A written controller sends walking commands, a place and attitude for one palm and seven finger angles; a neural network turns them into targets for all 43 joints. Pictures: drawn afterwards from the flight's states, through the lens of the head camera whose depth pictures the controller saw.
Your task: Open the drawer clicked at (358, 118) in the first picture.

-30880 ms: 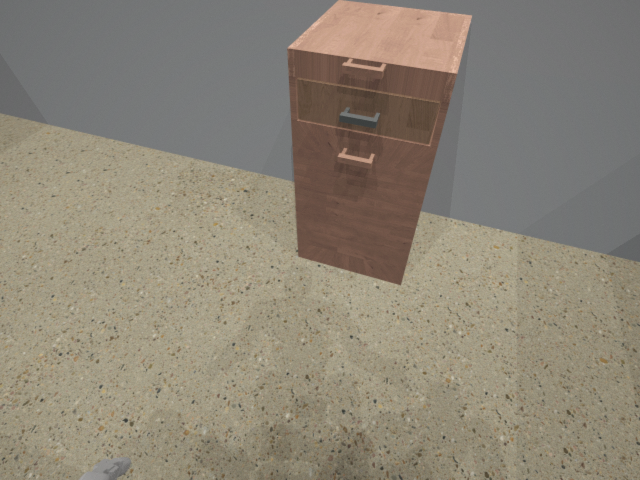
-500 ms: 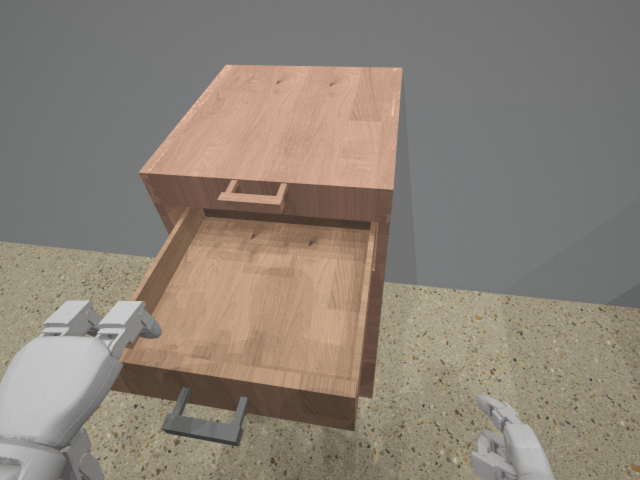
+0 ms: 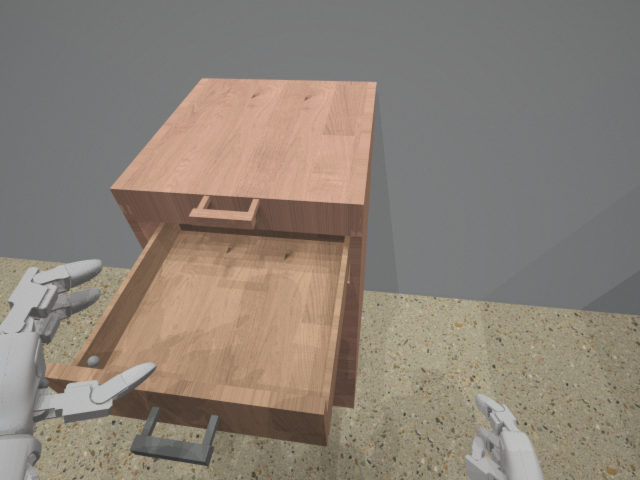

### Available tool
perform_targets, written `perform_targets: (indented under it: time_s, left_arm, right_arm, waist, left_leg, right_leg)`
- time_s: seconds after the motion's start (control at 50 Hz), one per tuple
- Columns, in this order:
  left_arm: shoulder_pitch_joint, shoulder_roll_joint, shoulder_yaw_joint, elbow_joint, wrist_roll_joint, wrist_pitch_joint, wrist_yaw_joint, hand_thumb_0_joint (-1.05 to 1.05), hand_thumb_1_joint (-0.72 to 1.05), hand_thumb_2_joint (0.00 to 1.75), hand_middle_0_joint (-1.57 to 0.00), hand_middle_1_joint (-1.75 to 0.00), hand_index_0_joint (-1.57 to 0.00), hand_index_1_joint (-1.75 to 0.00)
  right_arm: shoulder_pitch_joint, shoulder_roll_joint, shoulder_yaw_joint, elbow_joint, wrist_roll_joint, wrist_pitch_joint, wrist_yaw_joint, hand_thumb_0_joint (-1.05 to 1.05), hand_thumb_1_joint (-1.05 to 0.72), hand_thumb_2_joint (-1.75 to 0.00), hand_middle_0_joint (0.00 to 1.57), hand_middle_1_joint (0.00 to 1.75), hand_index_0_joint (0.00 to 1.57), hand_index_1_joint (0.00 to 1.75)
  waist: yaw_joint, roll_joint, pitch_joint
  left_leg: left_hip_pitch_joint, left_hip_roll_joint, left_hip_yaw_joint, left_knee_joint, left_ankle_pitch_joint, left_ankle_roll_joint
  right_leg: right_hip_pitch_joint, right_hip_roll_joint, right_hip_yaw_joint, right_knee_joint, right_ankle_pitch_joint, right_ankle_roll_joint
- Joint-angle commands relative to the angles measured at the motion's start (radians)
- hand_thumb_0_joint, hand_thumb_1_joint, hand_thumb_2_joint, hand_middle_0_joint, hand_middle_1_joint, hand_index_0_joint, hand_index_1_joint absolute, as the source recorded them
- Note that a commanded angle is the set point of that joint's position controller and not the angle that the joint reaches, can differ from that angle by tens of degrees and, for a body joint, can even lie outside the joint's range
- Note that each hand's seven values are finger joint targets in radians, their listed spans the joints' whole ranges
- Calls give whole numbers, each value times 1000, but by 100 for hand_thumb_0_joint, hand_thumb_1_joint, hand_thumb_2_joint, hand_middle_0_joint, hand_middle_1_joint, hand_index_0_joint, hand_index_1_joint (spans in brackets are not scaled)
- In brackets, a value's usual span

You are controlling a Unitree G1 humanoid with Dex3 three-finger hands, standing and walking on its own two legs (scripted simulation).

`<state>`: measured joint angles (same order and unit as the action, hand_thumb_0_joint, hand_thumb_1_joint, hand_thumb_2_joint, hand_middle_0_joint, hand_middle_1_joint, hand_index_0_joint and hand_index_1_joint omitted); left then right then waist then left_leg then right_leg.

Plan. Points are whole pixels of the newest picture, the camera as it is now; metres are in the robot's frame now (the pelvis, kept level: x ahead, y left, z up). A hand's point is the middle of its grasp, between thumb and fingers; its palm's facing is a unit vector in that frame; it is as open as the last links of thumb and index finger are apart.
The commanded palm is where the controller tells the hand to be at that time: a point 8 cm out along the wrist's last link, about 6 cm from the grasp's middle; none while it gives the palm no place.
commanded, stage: draw the hand back to the body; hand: left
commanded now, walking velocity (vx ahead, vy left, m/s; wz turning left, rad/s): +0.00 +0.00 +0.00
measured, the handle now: (178, 434) +0.19 +0.22 -0.07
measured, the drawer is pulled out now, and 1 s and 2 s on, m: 0.30 0.30 0.30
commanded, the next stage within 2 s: step back with the hand held close in 0.52 s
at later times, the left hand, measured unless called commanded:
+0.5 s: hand (93, 373) +0.17 +0.22 +0.16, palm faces +0.39 -0.82 -0.43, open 7.7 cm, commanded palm +0.12 +0.27 +0.18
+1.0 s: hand (63, 387) +0.16 +0.25 +0.15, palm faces +0.25 -0.81 -0.53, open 7.4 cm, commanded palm +0.09 +0.30 +0.18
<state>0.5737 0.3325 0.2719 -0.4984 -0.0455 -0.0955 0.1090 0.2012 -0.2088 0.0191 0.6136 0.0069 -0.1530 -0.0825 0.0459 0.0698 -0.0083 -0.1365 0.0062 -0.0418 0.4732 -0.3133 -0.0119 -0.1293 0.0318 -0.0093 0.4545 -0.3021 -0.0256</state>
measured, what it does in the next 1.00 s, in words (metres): stands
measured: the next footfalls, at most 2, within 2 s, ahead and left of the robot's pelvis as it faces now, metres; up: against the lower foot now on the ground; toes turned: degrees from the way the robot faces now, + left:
right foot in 1.72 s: -0.14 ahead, -0.13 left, +0.00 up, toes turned -4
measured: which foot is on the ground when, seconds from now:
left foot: down 0.00-1.00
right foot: down 0.00-1.00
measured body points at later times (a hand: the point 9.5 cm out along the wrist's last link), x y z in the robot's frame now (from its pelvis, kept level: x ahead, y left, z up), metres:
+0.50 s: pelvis -0.01 -0.01 +0.00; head -0.02 -0.05 +0.45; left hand +0.14 +0.26 +0.18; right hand +0.19 -0.23 -0.08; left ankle -0.04 +0.13 -0.74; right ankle -0.04 -0.10 -0.74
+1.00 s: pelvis -0.04 +0.02 +0.00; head +0.00 +0.02 +0.45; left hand +0.14 +0.29 +0.18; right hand +0.13 -0.23 -0.08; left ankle -0.04 +0.13 -0.74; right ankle -0.04 -0.10 -0.74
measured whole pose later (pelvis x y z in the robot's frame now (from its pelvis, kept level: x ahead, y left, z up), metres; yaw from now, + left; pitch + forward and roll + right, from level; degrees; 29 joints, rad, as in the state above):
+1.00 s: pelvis -0.04 +0.02 +0.00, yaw -1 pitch +2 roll +0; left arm 0.67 0.42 0.36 -0.60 -0.03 -0.17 0.12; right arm 0.17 -0.22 -0.03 0.56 0.02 -0.03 -0.07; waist -0.02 0.00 0.04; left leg -0.27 -0.01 -0.02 0.47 -0.24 0.01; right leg -0.27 0.01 0.01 0.45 -0.22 0.00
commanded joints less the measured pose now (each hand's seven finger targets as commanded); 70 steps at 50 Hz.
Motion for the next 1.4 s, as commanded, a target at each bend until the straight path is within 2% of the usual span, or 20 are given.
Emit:
perform_targets:
  time_s: [0.0, 0.1, 0.3, 0.4, 0.48, 0.5, 0.6, 0.62, 0.64, 0.68, 0.8, 0.86, 0.94, 1.04, 1.22, 1.26, 1.3, 1.32, 1.34, 1.38]
  left_arm:
    - [-44, 169, 128, -241, -10, -65, 9, 0, 37, 68, -24, -64, -24, -64]
    - [-78, 182, 144, -232, -10, -64, 16, 0, 55, 75, -22, -52, -22, -52]
    - [-73, 155, 134, -154, -19, -56, 6, 0, 90, 90, -20, -30, -20, -30]
    - [-100, 188, 153, -206, -17, -64, 9, 0, 90, 90, -20, -30, -20, -30]
    - [-79, 178, 146, -193, -20, -64, 12, 0, 90, 90, -20, -30, -20, -30]
    - [-90, 185, 154, -203, -16, -65, 13, 0, 90, 90, -20, -30, -20, -30]
    - [-92, 164, 138, -173, -16, -65, 13, 0, 90, 90, -20, -30, -20, -30]
    - [-225, 281, 262, -249, -8, -109, 23, 0, 90, 90, -20, -30, -20, -30]
    - [-146, 207, 212, -143, 1, -117, 14, 0, 90, 90, -20, -30, -20, -30]
    - [-80, 173, 171, -127, 8, -117, 8, 0, 90, 90, -20, -30, -20, -30]
    - [44, 198, 200, -244, 11, -142, 18, 0, 90, 90, -20, -30, -20, -30]
    - [81, 221, 227, -292, 10, -145, 28, 0, 90, 90, -20, -30, -20, -30]
    - [118, 235, 250, -332, 8, -147, 39, 0, 90, 90, -20, -30, -20, -30]
    - [133, 213, 242, -318, 4, -143, 48, 0, 90, 90, -20, -30, -20, -30]
    - [72, 160, 198, -356, 31, -150, 87, 0, 90, 90, -20, -30, -20, -30]
    - [53, 168, 204, -352, 31, -151, 95, 0, 90, 90, -20, -30, -20, -30]
    - [17, 195, 214, -364, 28, -148, 99, 0, 90, 90, -20, -30, -20, -30]
    - [2, 179, 190, -344, 26, -148, 97, 0, 90, 90, -20, -30, -20, -30]
    - [-9, 187, 187, -324, 20, -146, 92, 0, 90, 90, -20, -30, -20, -30]
    - [-5, 200, 202, -312, 20, -148, 82, 0, 90, 90, -20, -30, -20, -30]
  right_arm:
    - [-146, -89, -44, -168, -2, -52, -7, 0, -90, -90, 20, 30, 20, 30]
    - [-147, -87, -43, -158, 0, -49, -13, 0, -90, -90, 20, 30, 20, 30]
    - [-164, -84, -45, -154, 3, -34, -10, 0, -90, -90, 20, 30, 20, 30]
    - [-170, -83, -42, -160, 2, -39, -8, 0, -90, -90, 20, 30, 20, 30]
    - [-166, -79, -40, -163, 3, -39, -7, 0, -90, -90, 20, 30, 20, 30]
    - [-172, -81, -43, -158, 3, -42, -9, 0, -90, -90, 20, 30, 20, 30]
    - [-172, -84, -44, -151, 5, -42, -7, 0, -90, -90, 20, 30, 20, 30]
    - [-124, -121, -44, -179, 11, -17, -2, 0, -90, -90, 20, 30, 20, 30]
    - [-128, -102, -44, -153, 6, 1, 2, 0, -90, -90, 20, 30, 20, 30]
    - [-142, -108, -48, -169, 8, 21, 10, 0, -90, -90, 20, 30, 20, 30]
    - [-157, -124, -69, -204, 7, 54, 16, 0, -90, -90, 20, 30, 20, 30]
    - [-151, -119, -76, -222, 10, 64, 14, 0, -90, -90, 20, 30, 20, 30]
    - [-146, -114, -80, -236, 7, 68, 9, 0, -90, -90, 20, 30, 20, 30]
    - [-135, -115, -83, -236, 3, 62, 6, 0, -90, -90, 20, 30, 20, 30]
    - [-79, -125, -69, -213, -40, 5, -11, 0, -90, -90, 20, 30, 20, 30]
    - [-73, -123, -68, -210, -38, -2, -11, 0, -90, -90, 20, 30, 20, 30]
    - [-44, -120, -79, -201, -39, 2, -11, 0, -90, -90, 20, 30, 20, 30]
    - [-41, -122, -81, -188, -32, 8, -6, 0, -90, -90, 20, 30, 20, 30]
    - [-54, -110, -78, -178, -19, 12, 3, 0, -90, -90, 20, 30, 20, 30]
    - [-82, -95, -57, -176, -17, 10, 12, 0, -90, -90, 20, 30, 20, 30]
  waist:
    - [12, -30, -134]
    - [9, -8, -89]
    - [10, -50, -54]
    - [15, -6, -66]
    - [14, -54, -60]
    - [15, -3, -63]
    - [10, -23, -33]
    - [-38, -51, 90]
    - [-44, -118, 73]
    - [-46, -152, 45]
    - [-39, -30, -132]
    - [-38, -48, -175]
    - [-37, -2, -197]
    - [-42, 27, -152]
    - [-59, 106, -74]
    - [-62, 42, -64]
    - [-81, -159, -72]
    - [-85, -205, -70]
    - [-75, -242, -81]
    - [-72, -231, -82]
  left_leg:
    - [49, 23, 69, -28, 400, 29]
    - [49, 17, 72, -30, 374, 29]
    - [42, 18, 71, -43, 341, 33]
    - [53, 16, 68, -52, 322, 32]
    - [45, 19, 63, -58, 309, 33]
    - [53, 17, 68, -57, 305, 29]
    - [48, 20, 63, -65, 279, 29]
    - [-40, 20, 26, -26, 180, 44]
    - [-36, 16, 15, -6, 139, 46]
    - [-34, 14, 19, 8, 142, 48]
    - [-41, 46, 16, -43, 334, 46]
    - [-65, 66, -1, -47, 414, 43]
    - [-104, 84, -21, -51, 477, 41]
    - [-206, 118, -60, -79, 417, 49]
    - [-470, 190, -137, -124, 33, 97]
    - [-482, 139, -110, -32, -74, 81]
    - [-339, 13, -44, 172, -176, 27]
    - [-232, -34, -8, 317, -188, 10]
    - [-162, -39, 15, 429, -149, 8]
    - [-150, -4, 16, 323, -103, 23]
  right_leg:
    - [40, -59, -25, -60, 421, 16]
    - [14, -60, -22, -76, 408, 19]
    - [9, -62, -18, -87, 391, 25]
    - [9, -62, -14, -96, 353, 22]
    - [10, -61, -19, -94, 335, 25]
    - [5, -60, -12, -104, 319, 20]
    - [-15, -56, -16, -118, 274, 20]
    - [-134, -99, 102, -183, 292, 14]
    - [-145, -119, 99, -198, 256, 11]
    - [-142, -133, 105, -197, 253, 8]
    - [-23, -119, 53, -79, 394, 17]
    - [12, -103, 28, -30, 417, 24]
    - [29, -86, 6, 27, 421, 27]
    - [17, -71, -4, 80, 320, 27]
    - [21, -31, 8, 212, -5, 24]
    - [-13, -69, 73, 124, 67, 5]
    - [-197, -199, 276, -105, 26, -68]
    - [-325, -285, 350, -195, -114, -110]
    - [-375, -343, 356, -238, -174, -131]
    - [-315, -316, 245, -173, 3, -115]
